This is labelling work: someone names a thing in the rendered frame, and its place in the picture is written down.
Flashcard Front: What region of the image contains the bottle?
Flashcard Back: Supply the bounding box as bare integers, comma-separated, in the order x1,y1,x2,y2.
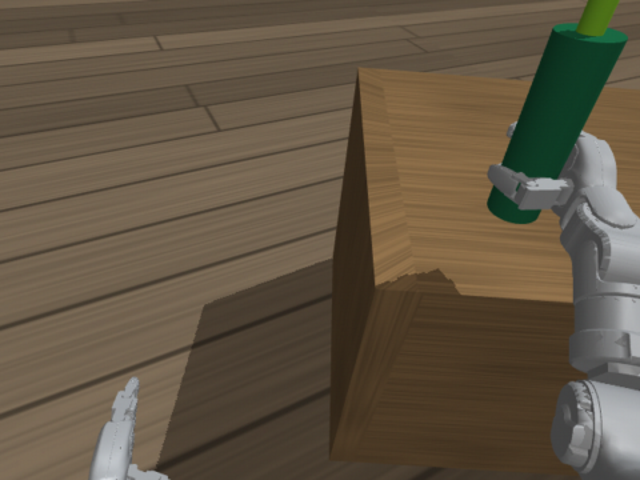
487,0,628,224

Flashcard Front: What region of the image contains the left robot hand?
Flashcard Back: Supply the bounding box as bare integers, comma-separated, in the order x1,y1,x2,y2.
88,377,170,480

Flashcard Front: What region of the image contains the right robot arm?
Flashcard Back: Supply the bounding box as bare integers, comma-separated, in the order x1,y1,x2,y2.
550,186,640,480

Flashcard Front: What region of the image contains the right robot hand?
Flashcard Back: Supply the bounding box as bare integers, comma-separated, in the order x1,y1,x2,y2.
487,121,617,217

